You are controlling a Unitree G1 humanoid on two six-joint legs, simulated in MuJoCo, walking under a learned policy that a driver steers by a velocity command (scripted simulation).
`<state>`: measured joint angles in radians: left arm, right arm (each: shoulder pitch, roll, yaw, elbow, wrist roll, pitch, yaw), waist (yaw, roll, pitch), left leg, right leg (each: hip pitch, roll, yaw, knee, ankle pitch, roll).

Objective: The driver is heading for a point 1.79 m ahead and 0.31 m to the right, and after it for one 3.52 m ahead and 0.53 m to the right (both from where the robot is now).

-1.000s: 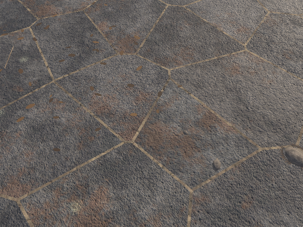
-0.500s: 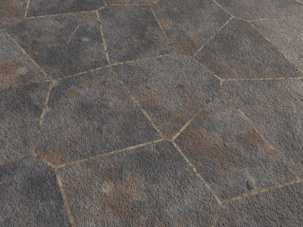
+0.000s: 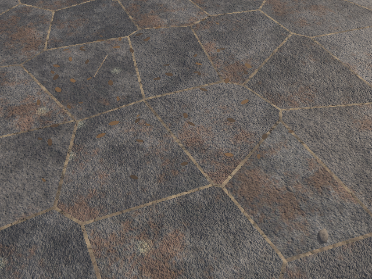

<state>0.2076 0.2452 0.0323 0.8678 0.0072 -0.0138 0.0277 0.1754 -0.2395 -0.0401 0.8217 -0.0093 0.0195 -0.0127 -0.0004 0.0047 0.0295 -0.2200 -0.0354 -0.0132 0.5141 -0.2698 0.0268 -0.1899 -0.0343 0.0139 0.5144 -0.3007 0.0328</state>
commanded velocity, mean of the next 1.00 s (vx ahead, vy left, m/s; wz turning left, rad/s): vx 0.40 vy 0.00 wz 0.01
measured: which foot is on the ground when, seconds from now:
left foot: down 0.00-0.24, up 0.26-0.58, down 0.60-1.00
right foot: down 0.00-0.62, up 0.64-1.00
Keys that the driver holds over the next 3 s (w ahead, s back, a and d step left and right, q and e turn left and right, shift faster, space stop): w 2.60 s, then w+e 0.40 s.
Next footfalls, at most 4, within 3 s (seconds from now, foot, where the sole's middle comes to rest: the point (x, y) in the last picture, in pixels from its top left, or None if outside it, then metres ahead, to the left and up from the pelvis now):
0.60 left None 0.39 0.10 -0.77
1.16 right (234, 235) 0.68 -0.15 -0.77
1.70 left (176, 171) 0.99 0.08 -0.77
2.24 right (226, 123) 1.29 -0.16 -0.77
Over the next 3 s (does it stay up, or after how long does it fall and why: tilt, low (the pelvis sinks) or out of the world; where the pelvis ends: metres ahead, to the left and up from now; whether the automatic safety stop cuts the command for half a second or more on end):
stays up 1.52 -0.02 0.01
